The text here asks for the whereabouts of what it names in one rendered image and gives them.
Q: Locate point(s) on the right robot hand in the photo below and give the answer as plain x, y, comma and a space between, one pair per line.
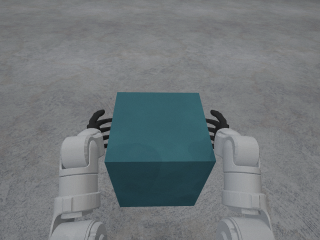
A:
218, 125

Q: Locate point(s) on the left robot hand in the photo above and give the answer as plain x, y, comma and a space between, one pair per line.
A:
93, 123

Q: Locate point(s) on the robot right upper arm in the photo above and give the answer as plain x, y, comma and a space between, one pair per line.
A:
240, 228

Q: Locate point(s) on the robot left forearm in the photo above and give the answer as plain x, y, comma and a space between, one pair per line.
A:
78, 193

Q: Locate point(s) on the robot left upper arm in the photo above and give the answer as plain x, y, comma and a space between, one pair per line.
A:
80, 230

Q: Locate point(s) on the carton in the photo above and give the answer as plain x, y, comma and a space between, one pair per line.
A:
159, 151

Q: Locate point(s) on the robot right forearm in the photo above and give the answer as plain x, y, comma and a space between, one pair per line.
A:
242, 169

